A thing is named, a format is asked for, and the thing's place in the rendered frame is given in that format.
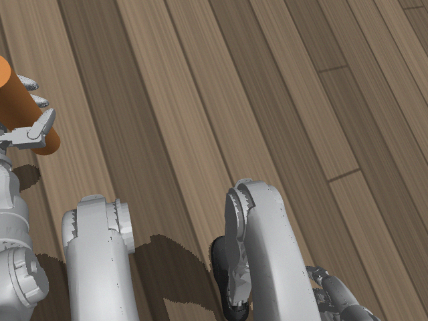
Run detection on left robot hand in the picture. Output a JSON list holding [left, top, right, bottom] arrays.
[[0, 74, 56, 155]]

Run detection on left robot arm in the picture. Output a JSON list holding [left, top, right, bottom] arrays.
[[0, 153, 49, 321]]

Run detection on right robot foot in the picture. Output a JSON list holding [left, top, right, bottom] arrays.
[[211, 236, 249, 321]]

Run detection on right robot arm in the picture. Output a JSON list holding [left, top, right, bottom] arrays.
[[340, 305, 381, 321]]

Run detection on right robot hand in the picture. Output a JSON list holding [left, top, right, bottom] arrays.
[[306, 265, 360, 321]]

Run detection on can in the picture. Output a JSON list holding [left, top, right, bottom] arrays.
[[0, 56, 60, 155]]

